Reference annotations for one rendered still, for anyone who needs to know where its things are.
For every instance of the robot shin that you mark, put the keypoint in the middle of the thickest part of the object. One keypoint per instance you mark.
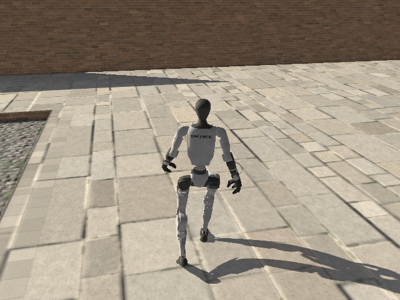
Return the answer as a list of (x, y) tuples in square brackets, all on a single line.
[(207, 215), (181, 234)]

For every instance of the robot right shin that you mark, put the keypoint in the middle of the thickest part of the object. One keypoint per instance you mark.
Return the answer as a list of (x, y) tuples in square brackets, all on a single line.
[(207, 215)]

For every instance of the robot right forearm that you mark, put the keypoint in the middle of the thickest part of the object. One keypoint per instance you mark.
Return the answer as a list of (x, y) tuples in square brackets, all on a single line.
[(233, 169)]

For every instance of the robot left forearm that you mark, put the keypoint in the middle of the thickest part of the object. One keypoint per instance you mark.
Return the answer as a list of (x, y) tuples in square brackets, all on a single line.
[(167, 159)]

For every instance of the left robot hand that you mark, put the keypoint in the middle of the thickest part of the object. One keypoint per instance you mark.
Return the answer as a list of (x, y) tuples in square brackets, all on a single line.
[(166, 169)]

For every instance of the right robot hand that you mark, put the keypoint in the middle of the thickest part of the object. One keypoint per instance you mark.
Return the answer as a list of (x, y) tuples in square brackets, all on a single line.
[(237, 185)]

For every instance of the robot left shin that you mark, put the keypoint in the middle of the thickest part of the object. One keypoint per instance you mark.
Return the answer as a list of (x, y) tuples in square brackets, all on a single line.
[(181, 234)]

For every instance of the robot left upper arm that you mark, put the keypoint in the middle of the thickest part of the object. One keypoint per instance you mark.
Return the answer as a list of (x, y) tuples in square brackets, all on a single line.
[(181, 131)]

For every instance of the robot right upper arm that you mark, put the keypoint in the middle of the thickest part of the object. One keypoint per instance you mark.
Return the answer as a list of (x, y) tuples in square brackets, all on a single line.
[(224, 141)]

